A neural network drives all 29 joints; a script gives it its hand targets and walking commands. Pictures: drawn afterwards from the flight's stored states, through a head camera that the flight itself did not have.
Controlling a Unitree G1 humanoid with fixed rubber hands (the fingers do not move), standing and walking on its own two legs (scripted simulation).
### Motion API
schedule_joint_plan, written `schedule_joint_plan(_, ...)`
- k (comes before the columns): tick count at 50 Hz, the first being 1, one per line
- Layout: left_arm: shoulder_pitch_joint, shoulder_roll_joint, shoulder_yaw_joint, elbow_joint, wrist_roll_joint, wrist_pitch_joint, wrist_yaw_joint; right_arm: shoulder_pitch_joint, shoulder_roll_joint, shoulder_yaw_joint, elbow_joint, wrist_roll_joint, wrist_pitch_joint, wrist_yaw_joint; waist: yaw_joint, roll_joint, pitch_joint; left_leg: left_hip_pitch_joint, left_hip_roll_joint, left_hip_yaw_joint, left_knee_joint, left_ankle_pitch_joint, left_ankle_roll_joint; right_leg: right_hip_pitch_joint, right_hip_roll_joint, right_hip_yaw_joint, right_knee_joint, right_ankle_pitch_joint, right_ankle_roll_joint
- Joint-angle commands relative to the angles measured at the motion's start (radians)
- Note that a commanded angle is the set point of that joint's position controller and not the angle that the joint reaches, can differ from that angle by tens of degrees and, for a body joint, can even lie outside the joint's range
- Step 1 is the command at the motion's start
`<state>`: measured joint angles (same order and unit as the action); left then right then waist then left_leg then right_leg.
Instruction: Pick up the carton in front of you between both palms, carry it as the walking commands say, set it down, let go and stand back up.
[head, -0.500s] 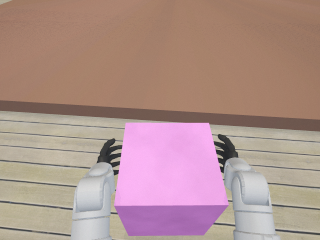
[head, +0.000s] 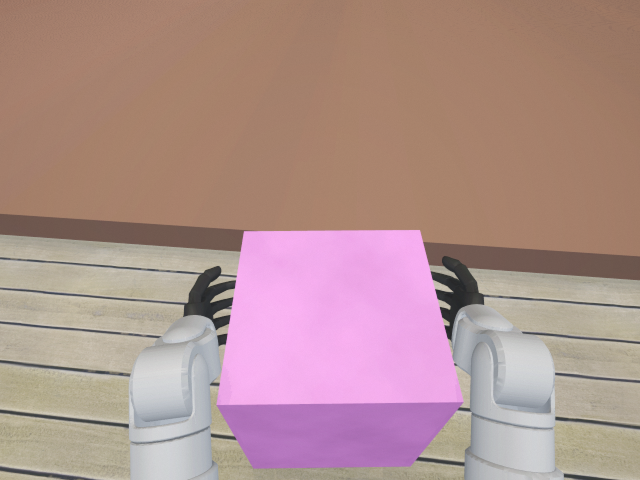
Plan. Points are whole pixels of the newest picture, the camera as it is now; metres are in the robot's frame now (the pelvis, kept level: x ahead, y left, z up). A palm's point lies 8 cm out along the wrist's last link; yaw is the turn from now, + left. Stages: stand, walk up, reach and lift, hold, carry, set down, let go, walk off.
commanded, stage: carry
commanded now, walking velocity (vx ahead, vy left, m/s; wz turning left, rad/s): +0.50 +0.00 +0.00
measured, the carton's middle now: (332, 355) +0.27 +0.00 +0.01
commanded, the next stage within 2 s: none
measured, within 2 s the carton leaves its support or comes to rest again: neither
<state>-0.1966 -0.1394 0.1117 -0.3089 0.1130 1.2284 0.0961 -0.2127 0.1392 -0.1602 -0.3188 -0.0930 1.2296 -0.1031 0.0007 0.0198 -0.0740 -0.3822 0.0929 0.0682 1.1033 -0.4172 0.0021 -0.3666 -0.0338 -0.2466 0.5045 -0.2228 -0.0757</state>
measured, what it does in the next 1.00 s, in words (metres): walks ahead: left foot, then right foot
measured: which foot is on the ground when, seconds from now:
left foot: up 0.00-0.32, down 0.34-0.80, up 0.82-0.96, down 0.98-1.00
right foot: down 0.00-0.36, up 0.38-0.74, down 0.76-1.00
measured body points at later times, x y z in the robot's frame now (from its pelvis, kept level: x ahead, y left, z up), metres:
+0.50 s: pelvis +0.34 +0.04 +0.01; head +0.36 +0.04 +0.46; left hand +0.62 +0.16 +0.05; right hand +0.59 -0.14 +0.06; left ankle +0.37 +0.10 -0.73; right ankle +0.22 -0.08 -0.64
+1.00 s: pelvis +0.57 -0.01 +0.00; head +0.62 -0.02 +0.44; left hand +0.94 +0.13 +0.14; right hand +0.94 -0.17 +0.14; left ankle +0.54 +0.11 -0.73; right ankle +0.64 -0.09 -0.73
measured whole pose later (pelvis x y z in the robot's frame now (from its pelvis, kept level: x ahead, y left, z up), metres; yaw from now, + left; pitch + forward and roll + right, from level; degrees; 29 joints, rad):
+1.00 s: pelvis +0.57 -0.01 +0.00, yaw -2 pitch +3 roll -1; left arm -0.61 -0.05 0.20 -0.22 0.05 1.29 0.14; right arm -0.66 0.02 -0.21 -0.19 -0.05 1.29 -0.13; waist 0.01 0.04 0.05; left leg -0.27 0.04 0.07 0.57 -0.34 0.01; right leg -0.40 -0.02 -0.22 0.49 -0.15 -0.08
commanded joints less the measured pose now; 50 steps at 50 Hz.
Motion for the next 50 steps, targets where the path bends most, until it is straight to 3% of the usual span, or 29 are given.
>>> schedule_joint_plan(1, -0.505, -0.940, -0.707, -0.122, -0.418, -0.017, -0.253, -0.465, 0.918, 0.770, -0.064, 0.405, -0.005, 0.274, 0.017, -0.081, -0.282, -0.266, 0.050, -0.039, -0.028, 0.108, 0.017, 0.444, -0.314, 0.413, -0.301, 0.146, -0.065)
schedule_joint_plan(8, -0.427, -0.878, -0.725, -0.134, -0.448, -0.022, -0.286, -0.329, 0.923, 0.760, -0.048, 0.327, -0.038, 0.234, 0.021, -0.151, -0.200, -0.285, -0.016, 0.087, -0.394, 0.267, -0.008, 0.503, -0.221, 0.191, -0.297, 0.379, -0.047)
schedule_joint_plan(12, -0.380, -0.849, -0.709, -0.104, -0.421, -0.016, -0.289, -0.317, 0.903, 0.764, -0.046, 0.333, -0.024, 0.241, 0.025, -0.178, -0.120, -0.198, -0.049, 0.158, -0.564, 0.358, 0.012, 0.488, -0.204, 0.121, -0.285, 0.479, -0.028)
schedule_joint_plan(14, -0.382, -0.847, -0.708, -0.102, -0.413, -0.015, -0.287, -0.335, 0.899, 0.770, -0.052, 0.350, -0.020, 0.250, 0.020, -0.191, -0.116, -0.088, -0.064, 0.183, -0.608, 0.385, 0.030, 0.473, -0.203, 0.085, -0.224, 0.592, -0.008)
schedule_joint_plan(16, -0.387, -0.846, -0.709, -0.109, -0.407, -0.014, -0.285, -0.321, 0.900, 0.767, -0.037, 0.360, -0.022, 0.259, -0.003, -0.158, -0.196, 0.198, -0.134, 0.251, -0.665, 0.332, 0.038, 0.396, -0.154, 0.001, 0.018, 0.677, 0.032)
schedule_joint_plan(17, -0.390, -0.841, -0.711, -0.108, -0.402, -0.015, -0.285, -0.319, 0.897, 0.763, -0.031, 0.361, -0.023, 0.264, -0.024, -0.104, -0.261, 0.407, -0.063, 0.159, -0.656, 0.265, 0.043, 0.253, -0.129, 0.003, 0.205, 0.497, 0.055)
schedule_joint_plan(18, -0.415, -0.845, -0.725, -0.124, -0.407, -0.010, -0.284, -0.307, 0.887, 0.750, -0.001, 0.344, -0.029, 0.269, -0.033, 0.132, -0.341, 0.592, 0.222, -0.321, -0.758, 0.056, 0.164, -0.007, -0.041, 0.021, 0.518, 0.232, 0.098)
schedule_joint_plan(19, -0.422, -0.842, -0.732, -0.124, -0.407, -0.012, -0.287, -0.300, 0.912, 0.753, 0.016, 0.355, -0.038, 0.274, -0.034, 0.287, -0.341, 0.678, 0.343, -0.613, -0.891, 0.155, 0.257, -0.242, 0.063, 0.119, 0.727, -0.230, 0.100)
schedule_joint_plan(20, -0.430, -0.879, -0.735, -0.103, -0.406, -0.024, -0.286, -0.321, 0.937, 0.760, -0.008, 0.376, -0.045, 0.278, -0.027, 0.199, -0.316, 0.658, 0.340, -0.513, -0.870, 0.284, 0.253, -0.303, -0.008, 0.215, 0.833, -0.241, 0.068)
schedule_joint_plan(21, -0.428, -0.902, -0.735, -0.105, -0.410, -0.038, -0.288, -0.337, 0.971, 0.777, -0.019, 0.389, -0.054, 0.281, -0.028, 0.119, -0.310, 0.596, 0.302, -0.416, -0.848, 0.415, 0.224, -0.298, -0.050, 0.243, 0.827, -0.200, 0.046)
schedule_joint_plan(22, -0.430, -0.936, -0.743, -0.102, -0.412, -0.051, -0.287, -0.357, 0.991, 0.787, -0.035, 0.397, -0.065, 0.283, -0.020, 0.032, -0.300, 0.537, 0.281, -0.321, -0.849, 0.469, 0.181, -0.280, -0.085, 0.249, 0.749, -0.135, 0.039)
schedule_joint_plan(23, -0.414, -0.955, -0.744, -0.096, -0.407, -0.063, -0.283, -0.368, 1.009, 0.798, -0.049, 0.405, -0.073, 0.285, -0.012, 0.023, -0.295, 0.490, 0.255, -0.247, -0.867, 0.471, 0.145, -0.247, -0.102, 0.249, 0.666, -0.092, 0.041)
schedule_joint_plan(24, -0.393, -0.967, -0.748, -0.092, -0.400, -0.073, -0.277, -0.364, 1.013, 0.806, -0.056, 0.413, -0.079, 0.287, -0.010, 0.051, -0.303, 0.472, 0.235, -0.184, -0.880, 0.471, 0.125, -0.218, -0.094, 0.228, 0.610, -0.061, 0.046)
schedule_joint_plan(25, -0.364, -0.973, -0.751, -0.085, -0.391, -0.083, -0.271, -0.346, 1.009, 0.811, -0.062, 0.417, -0.084, 0.291, -0.009, 0.075, -0.304, 0.466, 0.223, -0.146, -0.891, 0.477, 0.119, -0.206, -0.083, 0.207, 0.560, -0.046, 0.052)
schedule_joint_plan(30, -0.286, -0.957, -0.761, -0.092, -0.360, -0.112, -0.245, -0.275, 0.947, 0.808, -0.074, 0.415, -0.096, 0.310, -0.008, 0.125, -0.232, 0.477, 0.145, 0.056, -0.841, 0.818, 0.103, -0.212, -0.020, 0.095, 0.249, 0.044, 0.085)
schedule_joint_plan(33, -0.354, -0.902, -0.778, -0.162, -0.387, -0.100, -0.239, -0.286, 0.890, 0.794, -0.106, 0.407, -0.091, 0.301, -0.014, 0.157, -0.181, 0.456, 0.122, 0.121, -0.813, 0.903, 0.088, -0.152, 0.013, 0.045, 0.084, 0.154, 0.086)
schedule_joint_plan(36, -0.463, -0.813, -0.776, -0.219, -0.426, -0.068, -0.238, -0.364, 0.813, 0.773, -0.147, 0.395, -0.071, 0.277, -0.013, 0.147, -0.173, 0.406, 0.113, 0.162, -0.717, 0.831, 0.057, -0.004, 0.029, 0.019, -0.025, 0.300, 0.073)
schedule_joint_plan(38, -0.534, -0.739, -0.749, -0.218, -0.437, -0.040, -0.235, -0.449, 0.731, 0.757, -0.151, 0.390, -0.046, 0.258, 0.005, 0.079, -0.196, 0.305, 0.064, 0.184, -0.546, 0.716, 0.004, 0.225, 0.017, 0.032, -0.149, 0.472, 0.068)
schedule_joint_plan(39, -0.576, -0.691, -0.729, -0.204, -0.437, -0.022, -0.231, -0.493, 0.686, 0.748, -0.143, 0.387, -0.029, 0.248, 0.014, -0.022, -0.265, 0.204, 0.032, 0.160, -0.406, 0.456, -0.029, 0.387, -0.123, 0.163, -0.062, 0.809, 0.047)
schedule_joint_plan(40, -0.595, -0.643, -0.704, -0.157, -0.428, -0.008, -0.227, -0.553, 0.668, 0.752, -0.138, 0.406, -0.008, 0.235, 0.032, -0.164, -0.381, 0.059, -0.030, 0.099, -0.247, 0.067, -0.044, 0.587, -0.291, 0.342, 0.004, 1.056, -0.085)
schedule_joint_plan(41, -0.604, -0.628, -0.678, -0.111, -0.429, 0.004, -0.220, -0.604, 0.660, 0.740, -0.117, 0.421, 0.011, 0.226, 0.039, -0.226, -0.430, -0.008, -0.072, 0.043, -0.150, -0.197, -0.039, 0.610, -0.342, 0.442, -0.054, 0.970, -0.166)
schedule_joint_plan(43, -0.758, -0.648, -0.667, -0.105, -0.463, 0.018, -0.209, -0.761, 0.671, 0.725, -0.092, 0.446, 0.029, 0.217, 0.023, -0.162, -0.418, -0.022, -0.038, -0.051, -0.205, -0.256, -0.002, 0.520, -0.318, 0.420, -0.121, 0.677, -0.150)
schedule_joint_plan(44, -0.831, -0.673, -0.660, -0.088, -0.480, 0.026, -0.204, -0.840, 0.678, 0.714, -0.076, 0.458, 0.039, 0.212, 0.018, -0.162, -0.387, -0.007, -0.029, -0.054, -0.313, -0.249, 0.009, 0.465, -0.294, 0.373, -0.124, 0.634, -0.121)
schedule_joint_plan(46, -0.949, -0.682, -0.636, -0.053, -0.497, 0.040, -0.195, -0.945, 0.695, 0.693, -0.014, 0.472, 0.056, 0.200, 0.012, -0.163, -0.412, 0.075, -0.052, -0.027, -0.457, -0.140, 0.014, 0.423, -0.256, 0.300, -0.124, 0.550, -0.099)
schedule_joint_plan(48, -1.027, -0.686, -0.606, 0.007, -0.498, 0.056, -0.193, -0.999, 0.723, 0.668, 0.071, 0.474, 0.069, 0.195, 0.007, -0.135, -0.454, 0.173, -0.055, 0.005, -0.601, 0.057, 0.016, 0.401, -0.228, 0.233, -0.087, 0.480, -0.074)
schedule_joint_plan(49, -1.065, -0.691, -0.593, 0.040, -0.494, 0.062, -0.194, -1.028, 0.735, 0.654, 0.110, 0.474, 0.075, 0.196, 0.012, -0.120, -0.457, 0.222, -0.039, 0.007, -0.654, 0.168, 0.012, 0.369, -0.208, 0.207, -0.067, 0.427, -0.055)
schedule_joint_plan(50, -1.120, -0.701, -0.586, 0.064, -0.495, 0.068, -0.199, -1.061, 0.755, 0.641, 0.153, 0.470, 0.075, 0.197, 0.011, -0.094, -0.435, 0.197, 0.007, -0.037, -0.671, 0.222, 0.015, 0.361, -0.189, 0.179, -0.045, 0.407, -0.034)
